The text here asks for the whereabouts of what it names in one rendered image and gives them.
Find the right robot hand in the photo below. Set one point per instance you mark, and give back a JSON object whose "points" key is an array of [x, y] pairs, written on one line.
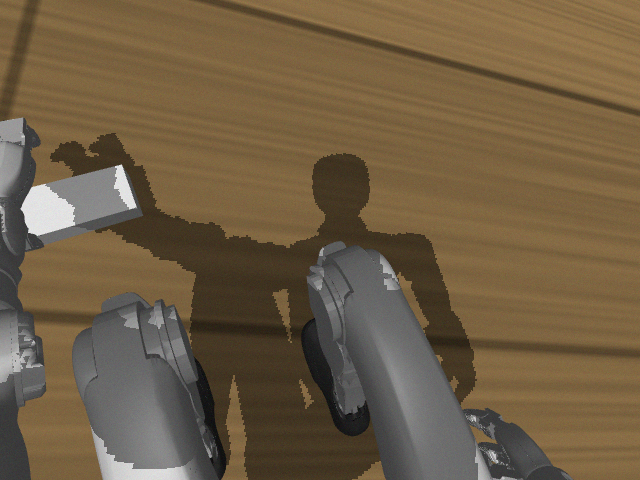
{"points": [[516, 455]]}

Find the left robot foot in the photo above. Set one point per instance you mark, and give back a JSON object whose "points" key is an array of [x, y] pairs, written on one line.
{"points": [[219, 458]]}

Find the left robot arm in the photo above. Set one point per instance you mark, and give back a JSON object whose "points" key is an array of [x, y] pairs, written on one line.
{"points": [[22, 370]]}

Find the right robot foot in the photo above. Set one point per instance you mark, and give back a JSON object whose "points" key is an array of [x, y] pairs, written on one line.
{"points": [[350, 424]]}

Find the left robot hand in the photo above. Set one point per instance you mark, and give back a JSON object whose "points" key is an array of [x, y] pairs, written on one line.
{"points": [[17, 167]]}

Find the carton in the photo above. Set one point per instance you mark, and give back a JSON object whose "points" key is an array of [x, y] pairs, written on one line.
{"points": [[69, 207]]}

